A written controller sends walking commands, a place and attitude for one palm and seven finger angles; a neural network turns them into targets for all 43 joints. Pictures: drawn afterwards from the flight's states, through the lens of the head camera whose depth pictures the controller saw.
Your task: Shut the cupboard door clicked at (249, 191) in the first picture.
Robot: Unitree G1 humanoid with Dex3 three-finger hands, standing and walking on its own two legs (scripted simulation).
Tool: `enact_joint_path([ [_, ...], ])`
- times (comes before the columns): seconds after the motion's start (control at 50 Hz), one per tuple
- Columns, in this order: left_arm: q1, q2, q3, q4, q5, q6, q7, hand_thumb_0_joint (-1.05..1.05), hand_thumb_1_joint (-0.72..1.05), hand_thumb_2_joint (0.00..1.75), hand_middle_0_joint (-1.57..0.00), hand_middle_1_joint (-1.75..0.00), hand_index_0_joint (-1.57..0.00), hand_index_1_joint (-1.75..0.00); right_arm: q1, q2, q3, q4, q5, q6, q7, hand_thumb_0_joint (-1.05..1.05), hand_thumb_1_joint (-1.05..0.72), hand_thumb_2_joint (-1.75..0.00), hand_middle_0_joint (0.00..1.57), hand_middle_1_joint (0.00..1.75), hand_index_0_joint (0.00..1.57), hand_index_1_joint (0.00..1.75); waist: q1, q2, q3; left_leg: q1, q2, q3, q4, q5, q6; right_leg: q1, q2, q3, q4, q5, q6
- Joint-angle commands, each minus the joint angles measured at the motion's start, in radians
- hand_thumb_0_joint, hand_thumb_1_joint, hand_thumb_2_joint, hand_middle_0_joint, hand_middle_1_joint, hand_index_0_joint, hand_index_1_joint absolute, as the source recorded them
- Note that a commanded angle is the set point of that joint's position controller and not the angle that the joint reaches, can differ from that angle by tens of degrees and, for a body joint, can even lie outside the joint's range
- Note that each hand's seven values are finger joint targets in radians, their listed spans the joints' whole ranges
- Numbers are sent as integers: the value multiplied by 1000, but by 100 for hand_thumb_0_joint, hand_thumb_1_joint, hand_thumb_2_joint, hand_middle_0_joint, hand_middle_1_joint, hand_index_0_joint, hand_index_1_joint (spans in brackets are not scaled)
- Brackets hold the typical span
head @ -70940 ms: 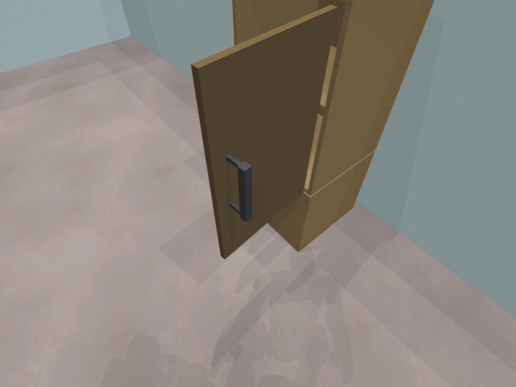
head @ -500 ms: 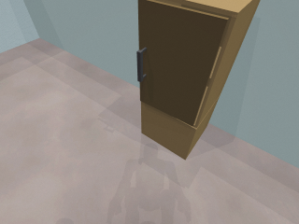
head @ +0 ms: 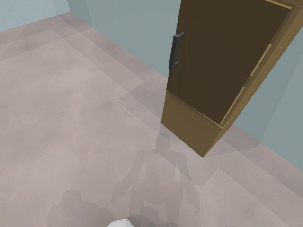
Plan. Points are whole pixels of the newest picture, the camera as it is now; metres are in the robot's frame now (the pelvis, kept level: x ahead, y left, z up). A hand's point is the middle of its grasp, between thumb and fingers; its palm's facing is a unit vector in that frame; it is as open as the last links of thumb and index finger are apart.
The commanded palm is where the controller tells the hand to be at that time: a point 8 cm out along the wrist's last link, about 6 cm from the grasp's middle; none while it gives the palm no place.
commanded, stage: walk to a spot facing it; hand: left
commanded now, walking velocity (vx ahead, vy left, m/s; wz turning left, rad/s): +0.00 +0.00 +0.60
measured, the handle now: (176, 51) +0.85 -0.09 -0.02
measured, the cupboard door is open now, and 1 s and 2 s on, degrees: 3 3 3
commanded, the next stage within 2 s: none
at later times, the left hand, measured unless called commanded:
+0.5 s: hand out of the picture +0.00 +0.17 -0.13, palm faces +0.31 -0.89 -0.33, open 7.4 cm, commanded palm none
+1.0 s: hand out of the picture -0.06 +0.14 -0.15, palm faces +0.63 -0.71 -0.32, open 7.4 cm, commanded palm none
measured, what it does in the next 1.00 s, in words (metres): steps on the spot, turning left: right foot, then left foot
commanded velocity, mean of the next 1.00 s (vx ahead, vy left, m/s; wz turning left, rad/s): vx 0.00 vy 0.00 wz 0.60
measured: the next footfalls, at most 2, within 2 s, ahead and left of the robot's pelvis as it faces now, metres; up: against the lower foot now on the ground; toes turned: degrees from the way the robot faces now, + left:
right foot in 0.36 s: +0.04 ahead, -0.17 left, +0.00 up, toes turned +15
left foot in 0.70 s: -0.03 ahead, +0.08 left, +0.00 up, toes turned +33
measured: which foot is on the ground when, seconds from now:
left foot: down 0.00-0.36, up 0.38-0.68, down 0.70-0.96, up 0.98-1.00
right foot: up 0.00-0.34, down 0.36-0.70, up 0.72-0.94, down 0.96-1.00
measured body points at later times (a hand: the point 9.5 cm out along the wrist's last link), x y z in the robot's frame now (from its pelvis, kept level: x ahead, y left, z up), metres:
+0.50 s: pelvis +0.00 -0.06 +0.02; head +0.05 -0.07 +0.46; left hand -0.02 +0.21 -0.11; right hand +0.14 -0.31 -0.13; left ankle -0.03 +0.06 -0.64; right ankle +0.00 -0.18 -0.72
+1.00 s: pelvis +0.02 -0.08 +0.00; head +0.07 -0.06 +0.44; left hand -0.09 +0.18 -0.12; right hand +0.27 -0.21 -0.15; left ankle -0.07 +0.05 -0.70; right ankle +0.11 -0.15 -0.72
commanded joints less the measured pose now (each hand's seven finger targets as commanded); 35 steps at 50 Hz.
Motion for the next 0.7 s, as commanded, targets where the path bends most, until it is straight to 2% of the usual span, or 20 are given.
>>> enact_joint_path([
  [0.0,-30,110,29,-118,9,-29,-6,0,90,90,-20,-30,-20,-30,38,-221,-42,-81,-6,-27,-17,0,-90,-90,20,30,20,30,-4,107,-57,45,301,-513,-455,-42,104,-218,-30,126,201,116,21],
  [0.08,-10,104,27,-130,10,-32,-14,0,90,90,-20,-30,-20,-30,14,-230,-51,-98,-2,-29,-14,0,-90,-90,20,30,20,30,1,128,-146,127,235,-444,-432,3,89,-208,-3,105,84,150,40],
  [0.16,-38,107,23,-162,10,-31,-14,0,90,90,-20,-30,-20,-30,19,-250,-66,-109,-4,-18,-7,0,-90,-90,20,30,20,30,-16,166,-152,144,214,-473,-419,8,89,-187,27,92,-39,116,48],
  [0.22,-22,118,23,-171,8,-26,-11,0,90,90,-20,-30,-20,-30,-6,-260,-75,-128,-6,-7,0,0,-90,-90,20,30,20,30,-10,210,-143,103,189,-502,-419,-27,77,-126,52,85,-124,108,43],
  [0.26,34,131,26,-163,4,-27,-10,0,90,90,-20,-30,-20,-30,-37,-257,-80,-144,-5,-2,2,0,-90,-90,20,30,20,30,14,228,-161,58,155,-493,-400,-11,56,-16,76,75,-262,126,33],
  [0.28,83,143,30,-154,3,-27,-8,0,90,90,-20,-30,-20,-30,-63,-248,-81,-158,-1,1,3,0,-90,-90,20,30,20,30,38,214,-162,-7,125,-477,-388,-47,33,83,84,62,-362,165,27],
  [0.3,131,166,38,-144,4,-30,-6,0,90,90,-20,-30,-20,-30,-87,-229,-81,-169,6,6,5,0,-90,-90,20,30,20,30,62,169,-149,-116,77,-435,-342,-109,-9,205,56,78,-510,203,11],
  [0.32,146,245,55,-155,19,-39,0,0,90,90,-20,-30,-20,-30,-75,-167,-77,-181,17,11,11,0,-90,-90,20,30,20,30,68,-40,-135,-268,-38,-297,-84,-216,-82,269,-160,337,-703,26,-69],
  [0.34,66,312,57,-188,26,-41,6,0,90,90,-20,-30,-20,-30,-59,-139,-77,-192,11,3,14,0,-90,-90,20,30,20,30,54,-196,-91,-320,-109,-141,292,-249,-127,132,-440,589,-808,-6,-185],
  [0.36,-61,278,45,-217,12,-37,11,0,90,90,-20,-30,-20,-30,-31,-171,-84,-189,-3,9,20,0,-90,-90,20,30,20,30,-15,-85,-77,-252,-25,-157,475,-231,-105,-9,-431,468,-757,55,-196],
  [0.38,-91,210,35,-221,11,-49,12,0,90,90,-20,-30,-20,-30,-34,-155,-81,-178,-3,12,26,0,-90,-90,20,30,20,30,-29,-103,-55,-250,5,-142,538,-177,-102,-21,-337,392,-700,177,-173],
  [0.4,-106,178,24,-216,11,-56,10,0,90,90,-20,-30,-20,-30,-33,-158,-75,-176,1,10,33,0,-90,-90,20,30,20,30,-39,-139,-29,-254,34,-115,552,-135,-109,1,-290,282,-645,359,-164],
  [0.42,-93,169,21,-210,11,-62,9,0,90,90,-20,-30,-20,-30,-43,-152,-71,-179,5,9,37,0,-90,-90,20,30,20,30,-39,-143,-32,-246,43,-88,538,-115,-119,35,-269,197,-600,527,-157],
  [0.44,-65,171,25,-201,14,-64,10,0,90,90,-20,-30,-20,-30,-56,-141,-63,-189,11,6,40,0,-90,-90,20,30,20,30,-26,-152,-51,-244,45,-66,472,-130,-125,103,-262,152,-557,682,-149],
  [0.5,76,209,37,-164,13,-64,8,0,90,90,-20,-30,-20,-30,-147,-117,-43,-208,13,5,40,0,-90,-90,20,30,20,30,43,-146,-95,-194,41,4,290,-156,-126,242,-270,92,-483,928,-130],
  [0.54,112,223,44,-151,16,-61,7,0,90,90,-20,-30,-20,-30,-179,-110,-36,-216,16,2,42,0,-90,-90,20,30,20,30,62,-163,-100,-154,38,34,183,-168,-117,274,-281,74,-461,971,-123],
  [0.6,127,233,54,-150,18,-57,5,0,90,90,-20,-30,-20,-30,-172,-110,-32,-214,18,-6,41,0,-90,-90,20,30,20,30,60,-204,-124,-65,28,68,16,-134,-100,281,-290,45,-405,1006,-105],
  [0.64,114,229,54,-149,10,-57,-1,0,90,90,-20,-30,-20,-30,-105,-139,-39,-192,14,-13,38,0,-90,-90,20,30,20,30,17,-165,-154,109,13,75,-169,8,-82,209,-264,-12,-288,986,-54],
  [0.66,112,214,49,-164,1,-53,-3,0,90,90,-20,-30,-20,-30,-33,-199,-52,-175,8,-22,37,0,-90,-90,20,30,20,30,-25,-35,-212,312,100,-15,-248,285,-49,59,-235,-62,-137,812,-5],
  [0.68,106,142,32,-204,-3,-50,-11,0,90,90,-20,-30,-20,-30,30,-310,-82,-160,2,-27,28,0,-90,-90,20,30,20,30,-57,287,-263,511,377,-359,-231,732,93,-236,-98,-93,79,142,65],
])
